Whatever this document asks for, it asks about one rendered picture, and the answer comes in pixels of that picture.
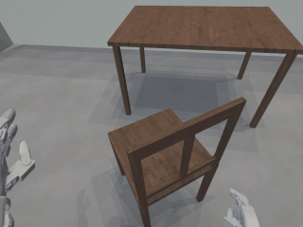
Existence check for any left robot forearm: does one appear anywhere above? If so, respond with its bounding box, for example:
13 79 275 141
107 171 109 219
0 196 14 227

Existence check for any chair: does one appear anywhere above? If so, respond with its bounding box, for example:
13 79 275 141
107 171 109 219
107 97 247 227

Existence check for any table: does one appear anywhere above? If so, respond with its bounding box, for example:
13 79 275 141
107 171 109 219
107 6 303 129

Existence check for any left robot hand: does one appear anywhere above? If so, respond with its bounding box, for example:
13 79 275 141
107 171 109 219
0 108 35 197

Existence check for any right robot hand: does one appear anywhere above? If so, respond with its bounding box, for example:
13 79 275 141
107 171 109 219
224 188 261 227

